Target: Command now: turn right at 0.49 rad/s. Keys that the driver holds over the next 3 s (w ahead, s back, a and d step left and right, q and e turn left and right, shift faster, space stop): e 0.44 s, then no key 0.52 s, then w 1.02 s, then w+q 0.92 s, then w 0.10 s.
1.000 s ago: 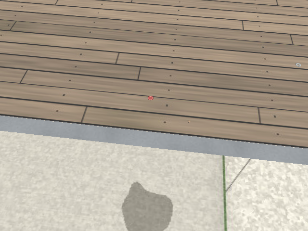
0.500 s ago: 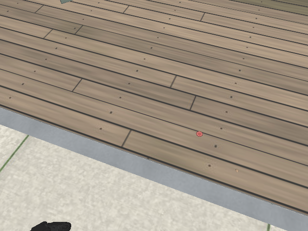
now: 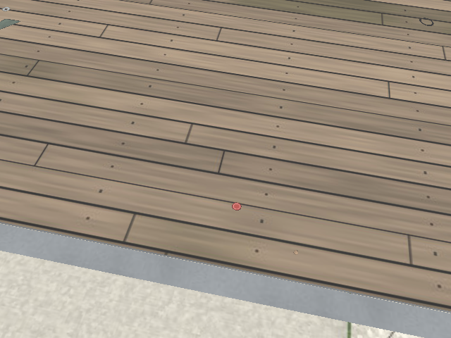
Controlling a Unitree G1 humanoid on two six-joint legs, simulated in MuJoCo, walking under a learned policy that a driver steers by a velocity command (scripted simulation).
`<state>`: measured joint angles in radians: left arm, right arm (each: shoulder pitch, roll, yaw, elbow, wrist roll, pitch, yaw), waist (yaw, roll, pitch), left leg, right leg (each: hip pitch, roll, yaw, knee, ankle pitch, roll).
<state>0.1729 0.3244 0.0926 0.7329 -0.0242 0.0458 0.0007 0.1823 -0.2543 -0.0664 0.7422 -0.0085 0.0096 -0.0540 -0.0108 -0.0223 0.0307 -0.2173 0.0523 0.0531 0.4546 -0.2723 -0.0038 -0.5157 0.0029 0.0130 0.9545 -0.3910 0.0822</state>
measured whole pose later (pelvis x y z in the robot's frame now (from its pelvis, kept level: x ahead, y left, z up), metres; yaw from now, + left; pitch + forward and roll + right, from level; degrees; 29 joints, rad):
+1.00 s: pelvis +0.01 -0.03 -0.01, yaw -22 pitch -1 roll +0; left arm 0.23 0.24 0.04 0.72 0.02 0.03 0.01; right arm 0.19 -0.24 -0.03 0.74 -0.02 -0.02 0.00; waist -0.01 0.01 0.02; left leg -0.25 0.02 -0.03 0.52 -0.26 -0.04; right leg -0.20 0.01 0.06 0.53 -0.32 0.01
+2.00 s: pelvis +0.38 -0.21 +0.00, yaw -21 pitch +0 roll -2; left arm 0.36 0.27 0.05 0.83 0.00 -0.09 -0.02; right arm 0.16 -0.31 -0.05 0.73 0.00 -0.07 0.00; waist 0.06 0.05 0.03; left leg -0.68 0.14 -0.06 0.84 -0.03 -0.01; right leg -0.09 0.09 -0.05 0.24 -0.16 -0.08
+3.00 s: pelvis +0.98 -0.30 -0.05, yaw +10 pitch +1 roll -3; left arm 0.29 0.26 0.07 0.85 0.00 -0.09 -0.01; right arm 0.22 -0.29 -0.08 0.68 0.01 -0.01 -0.01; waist 0.05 0.03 0.04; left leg -0.64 0.09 -0.05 0.92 -0.22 0.01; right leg -0.15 0.02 -0.08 0.34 -0.21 -0.01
